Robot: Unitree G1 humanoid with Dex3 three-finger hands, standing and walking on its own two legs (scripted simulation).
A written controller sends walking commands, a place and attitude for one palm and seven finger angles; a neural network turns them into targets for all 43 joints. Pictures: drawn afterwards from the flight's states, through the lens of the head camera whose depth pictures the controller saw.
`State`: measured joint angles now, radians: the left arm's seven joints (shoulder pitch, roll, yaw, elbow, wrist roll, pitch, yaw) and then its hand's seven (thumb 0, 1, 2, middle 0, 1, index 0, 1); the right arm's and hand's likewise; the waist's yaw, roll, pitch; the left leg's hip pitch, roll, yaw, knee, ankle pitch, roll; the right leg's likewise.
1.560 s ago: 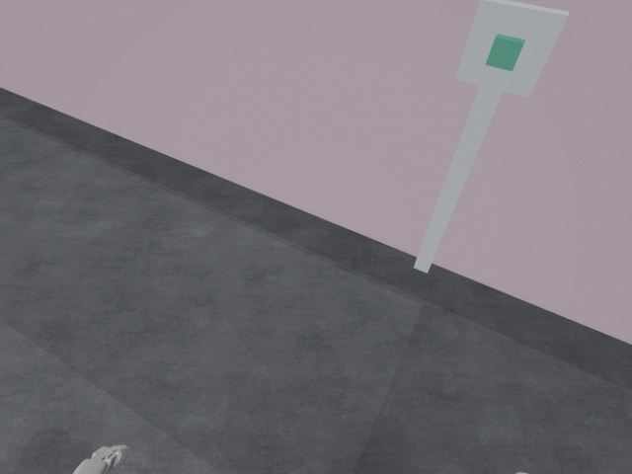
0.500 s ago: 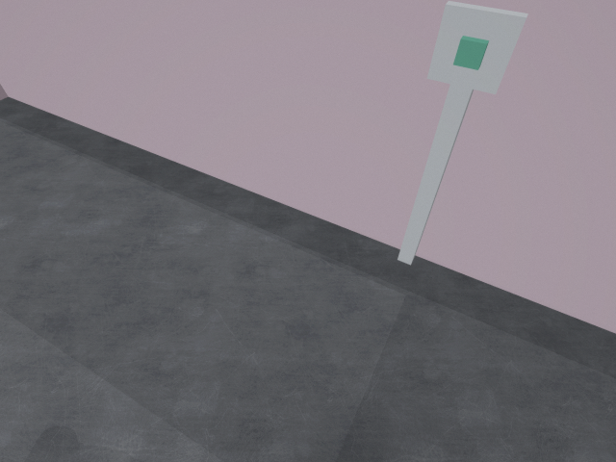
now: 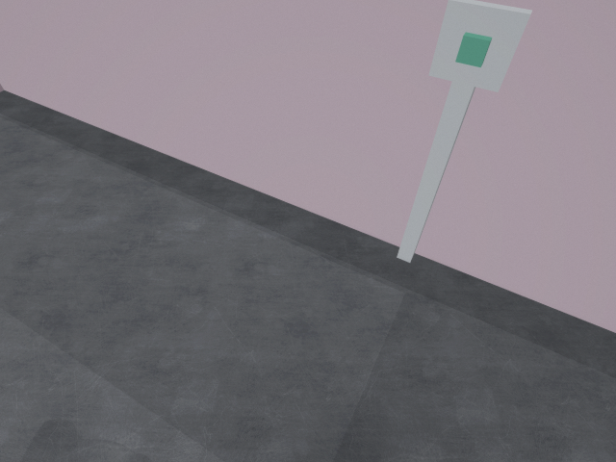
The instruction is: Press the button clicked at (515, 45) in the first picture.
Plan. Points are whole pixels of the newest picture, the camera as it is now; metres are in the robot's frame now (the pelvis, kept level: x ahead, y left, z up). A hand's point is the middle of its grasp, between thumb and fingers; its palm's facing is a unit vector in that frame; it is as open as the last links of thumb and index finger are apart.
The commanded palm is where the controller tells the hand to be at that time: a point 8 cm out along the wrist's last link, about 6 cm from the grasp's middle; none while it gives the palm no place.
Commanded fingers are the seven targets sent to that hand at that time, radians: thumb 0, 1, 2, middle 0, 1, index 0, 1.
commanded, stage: look at it before walking up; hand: left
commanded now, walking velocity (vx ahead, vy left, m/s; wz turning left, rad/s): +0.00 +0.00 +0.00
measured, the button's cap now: (473, 49) +0.99 -0.34 +0.11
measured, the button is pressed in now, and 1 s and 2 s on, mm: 0 0 0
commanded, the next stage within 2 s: walk to a spot facing it in 0.18 s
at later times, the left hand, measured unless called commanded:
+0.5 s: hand out of the picture +0.08 +0.23 -0.17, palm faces -0.09 -0.94 -0.32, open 7.4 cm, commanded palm none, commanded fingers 0.00 0.90 0.90 -0.20 -0.30 -0.20 -0.30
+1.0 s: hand out of the picture +0.07 +0.14 -0.16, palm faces -0.26 -0.94 -0.24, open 7.4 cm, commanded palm none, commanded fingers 0.00 0.90 0.90 -0.20 -0.30 -0.20 -0.30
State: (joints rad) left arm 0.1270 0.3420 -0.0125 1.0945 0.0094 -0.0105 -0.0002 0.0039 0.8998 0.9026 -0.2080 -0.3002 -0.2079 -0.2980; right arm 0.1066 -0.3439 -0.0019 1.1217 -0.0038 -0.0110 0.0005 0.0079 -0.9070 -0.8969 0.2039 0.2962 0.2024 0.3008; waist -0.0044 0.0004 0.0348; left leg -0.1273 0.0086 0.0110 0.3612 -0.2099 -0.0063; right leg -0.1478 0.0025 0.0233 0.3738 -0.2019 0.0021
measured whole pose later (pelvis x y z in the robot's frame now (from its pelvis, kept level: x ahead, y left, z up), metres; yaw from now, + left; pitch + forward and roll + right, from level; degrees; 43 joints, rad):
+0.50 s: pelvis +0.00 +0.00 -0.01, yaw -5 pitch -1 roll +1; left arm 0.16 0.31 0.01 1.04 0.01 0.04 0.01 0.00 0.90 0.90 -0.21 -0.30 -0.21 -0.30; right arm 0.10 -0.29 -0.02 1.04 -0.01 0.01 -0.02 0.01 -0.91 -0.90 0.20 0.30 0.20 0.30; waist 0.01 -0.02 0.06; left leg -0.17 0.02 0.09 0.46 -0.27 -0.01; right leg -0.24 0.02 0.10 0.51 -0.25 0.00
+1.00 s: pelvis +0.01 -0.04 +0.00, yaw -20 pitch +2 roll +2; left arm 0.37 0.17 0.04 0.98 0.02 -0.02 -0.01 0.00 0.90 0.90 -0.21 -0.30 -0.21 -0.30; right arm 0.16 -0.27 -0.08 0.96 -0.03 0.02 0.01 0.01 -0.91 -0.90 0.20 0.30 0.20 0.30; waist 0.04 0.02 0.02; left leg -0.50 0.08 0.01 1.02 -0.28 -0.07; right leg -0.21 0.08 0.10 0.38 -0.19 -0.08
